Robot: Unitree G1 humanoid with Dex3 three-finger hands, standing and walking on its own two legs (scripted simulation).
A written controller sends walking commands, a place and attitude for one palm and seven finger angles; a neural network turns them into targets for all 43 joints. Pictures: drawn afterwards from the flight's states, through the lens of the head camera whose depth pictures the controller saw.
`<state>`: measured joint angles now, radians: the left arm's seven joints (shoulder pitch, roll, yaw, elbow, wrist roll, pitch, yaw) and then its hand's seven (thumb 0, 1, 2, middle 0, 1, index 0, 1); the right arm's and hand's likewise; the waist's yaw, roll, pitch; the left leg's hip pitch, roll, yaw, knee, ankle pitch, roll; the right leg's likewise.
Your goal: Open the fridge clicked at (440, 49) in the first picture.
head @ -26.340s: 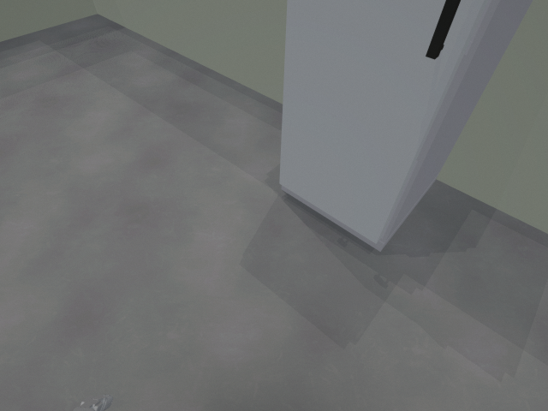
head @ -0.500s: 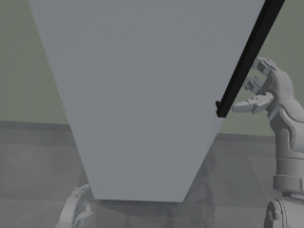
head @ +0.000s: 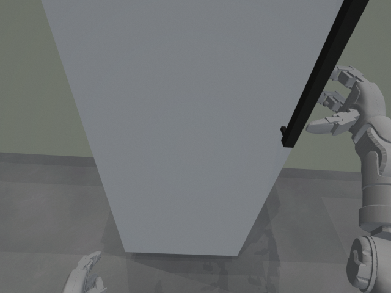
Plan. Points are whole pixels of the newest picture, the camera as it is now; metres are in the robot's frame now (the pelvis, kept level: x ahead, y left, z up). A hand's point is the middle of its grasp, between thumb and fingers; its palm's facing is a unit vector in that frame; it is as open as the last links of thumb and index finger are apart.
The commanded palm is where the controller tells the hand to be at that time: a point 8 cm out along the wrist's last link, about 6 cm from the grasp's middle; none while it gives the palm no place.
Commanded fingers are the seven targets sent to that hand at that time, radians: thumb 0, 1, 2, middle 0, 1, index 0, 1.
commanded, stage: slide the fingers in behind the handle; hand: right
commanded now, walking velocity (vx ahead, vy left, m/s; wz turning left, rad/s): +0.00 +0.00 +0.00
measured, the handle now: (312, 78) +0.45 -0.17 +0.27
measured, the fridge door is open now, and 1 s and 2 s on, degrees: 0 0 0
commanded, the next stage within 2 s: grip the handle and tug to test in 1.92 s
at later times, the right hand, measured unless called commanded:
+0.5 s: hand (320, 105) +0.40 -0.18 +0.25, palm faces -0.03 +1.00 -0.03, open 13.9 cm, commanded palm +0.37 -0.23 +0.25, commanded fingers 0.00 0.50 -0.30 0.30 1.20 0.30 1.20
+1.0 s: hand (307, 104) +0.40 -0.16 +0.25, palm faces -0.03 +1.00 -0.02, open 13.9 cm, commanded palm +0.37 -0.22 +0.25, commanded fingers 0.00 0.50 -0.30 0.30 1.20 0.30 1.20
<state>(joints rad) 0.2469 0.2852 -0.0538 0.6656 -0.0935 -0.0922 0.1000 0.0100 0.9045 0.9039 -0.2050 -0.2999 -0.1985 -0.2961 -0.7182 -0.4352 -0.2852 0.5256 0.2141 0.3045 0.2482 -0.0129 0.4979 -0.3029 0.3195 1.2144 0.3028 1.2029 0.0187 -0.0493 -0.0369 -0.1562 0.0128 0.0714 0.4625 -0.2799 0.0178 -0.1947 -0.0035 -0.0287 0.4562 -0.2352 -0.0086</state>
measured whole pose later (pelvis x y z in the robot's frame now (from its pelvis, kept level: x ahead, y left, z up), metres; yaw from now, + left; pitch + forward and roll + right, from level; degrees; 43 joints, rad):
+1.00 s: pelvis +0.00 +0.00 +0.00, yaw +0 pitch -2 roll +0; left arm 0.20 0.26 -0.07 0.65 -0.09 -0.07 0.08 0.01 0.90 0.90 -0.21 -0.30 -0.20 -0.30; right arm -0.66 -0.34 -0.24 0.36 0.22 0.38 0.17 -0.01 0.50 -0.30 0.30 1.20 0.30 1.20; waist 0.00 -0.05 -0.04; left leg -0.15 0.01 0.06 0.46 -0.29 0.01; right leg -0.18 0.00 -0.04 0.45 -0.24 -0.01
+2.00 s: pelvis +0.00 -0.01 +0.00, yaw +0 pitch -2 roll +0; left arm 0.21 0.25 -0.06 0.67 -0.08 -0.05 0.09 0.01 0.90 0.90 -0.21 -0.30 -0.20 -0.30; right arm -0.69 -0.31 -0.20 0.36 0.21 0.38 0.11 -0.01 0.50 -0.30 0.33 1.23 0.30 1.20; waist 0.00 -0.05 -0.04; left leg -0.15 0.02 0.06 0.46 -0.28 0.01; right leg -0.18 0.00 -0.04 0.45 -0.24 -0.02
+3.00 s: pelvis +0.02 +0.00 +0.00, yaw +0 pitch -1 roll +0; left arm 0.17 0.25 -0.07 0.64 -0.08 -0.02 0.08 0.01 0.90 0.90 -0.21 -0.30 -0.20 -0.30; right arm -0.62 -0.29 -0.21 0.22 0.21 0.44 0.10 0.01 -0.72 -0.81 0.44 1.40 0.36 1.40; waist -0.01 -0.05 -0.05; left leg -0.13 0.02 0.06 0.47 -0.31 0.01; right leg -0.17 0.00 -0.03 0.47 -0.27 -0.01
